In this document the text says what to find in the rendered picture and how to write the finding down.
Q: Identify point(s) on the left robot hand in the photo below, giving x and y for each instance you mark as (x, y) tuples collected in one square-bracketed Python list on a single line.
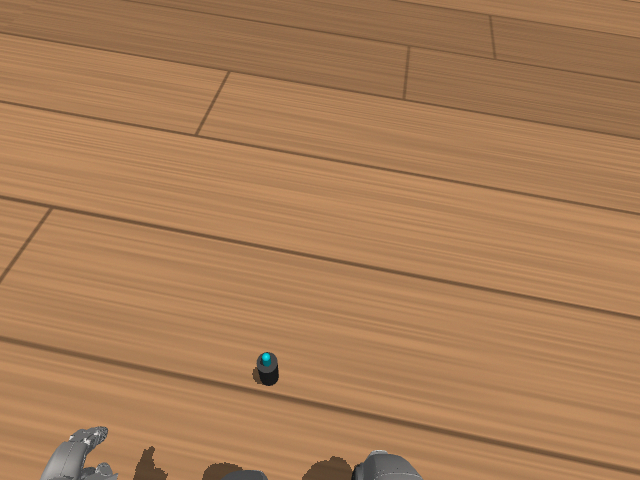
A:
[(68, 459)]

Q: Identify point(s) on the bottle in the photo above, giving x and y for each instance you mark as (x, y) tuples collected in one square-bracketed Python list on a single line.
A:
[(267, 365)]

